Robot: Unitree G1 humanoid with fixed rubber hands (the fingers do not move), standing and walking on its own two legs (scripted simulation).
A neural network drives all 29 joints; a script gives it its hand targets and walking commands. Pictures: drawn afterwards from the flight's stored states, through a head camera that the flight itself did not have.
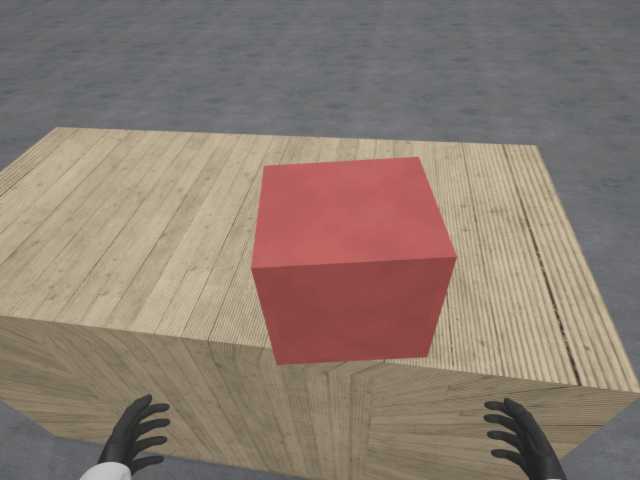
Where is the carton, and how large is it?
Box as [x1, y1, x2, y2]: [251, 157, 456, 364]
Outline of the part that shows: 418,157 264,166 251,269 277,364 427,356 456,255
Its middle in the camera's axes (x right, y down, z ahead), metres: +0.04 +0.03 +0.56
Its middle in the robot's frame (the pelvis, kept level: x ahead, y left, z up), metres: +0.41 -0.02 +0.06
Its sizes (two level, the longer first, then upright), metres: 0.220 0.193 0.216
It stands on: a pedestal, 0.72 m high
